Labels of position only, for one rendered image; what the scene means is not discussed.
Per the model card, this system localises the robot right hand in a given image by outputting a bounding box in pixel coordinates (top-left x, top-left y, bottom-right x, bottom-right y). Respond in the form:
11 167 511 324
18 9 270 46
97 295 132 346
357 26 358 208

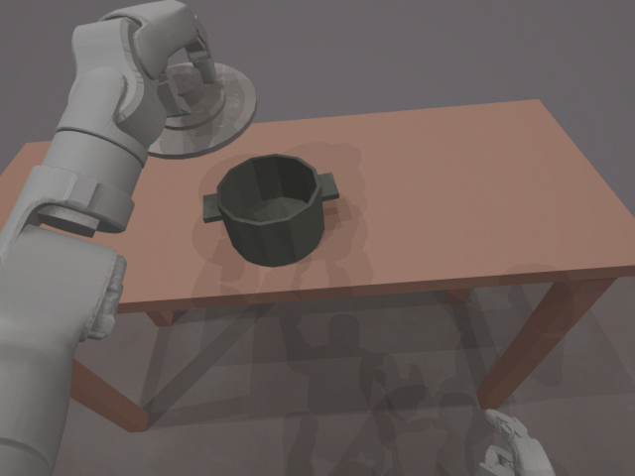
479 409 556 476

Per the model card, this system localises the left robot forearm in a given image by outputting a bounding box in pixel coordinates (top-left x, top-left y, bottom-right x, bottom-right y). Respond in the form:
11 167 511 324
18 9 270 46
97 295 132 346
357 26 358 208
0 11 169 272

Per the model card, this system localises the left robot upper arm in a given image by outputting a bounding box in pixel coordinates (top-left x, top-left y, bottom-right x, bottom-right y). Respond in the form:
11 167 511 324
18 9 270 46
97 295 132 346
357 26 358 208
0 224 127 476

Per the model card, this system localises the lid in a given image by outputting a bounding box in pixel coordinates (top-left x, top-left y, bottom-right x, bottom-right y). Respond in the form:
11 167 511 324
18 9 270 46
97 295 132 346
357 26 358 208
148 62 257 160

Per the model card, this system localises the robot left hand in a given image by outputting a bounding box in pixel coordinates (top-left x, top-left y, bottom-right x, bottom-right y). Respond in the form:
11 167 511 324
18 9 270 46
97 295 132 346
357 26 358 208
113 0 216 118

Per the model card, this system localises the table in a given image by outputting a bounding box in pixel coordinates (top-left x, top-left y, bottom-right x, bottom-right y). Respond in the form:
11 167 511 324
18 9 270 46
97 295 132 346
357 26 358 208
0 99 635 432

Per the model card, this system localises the pot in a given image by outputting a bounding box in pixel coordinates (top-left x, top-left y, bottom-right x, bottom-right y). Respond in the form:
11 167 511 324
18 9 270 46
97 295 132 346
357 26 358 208
202 154 339 267

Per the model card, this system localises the knob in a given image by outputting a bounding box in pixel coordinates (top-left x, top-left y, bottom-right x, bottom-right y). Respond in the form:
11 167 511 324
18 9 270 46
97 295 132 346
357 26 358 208
161 64 206 107

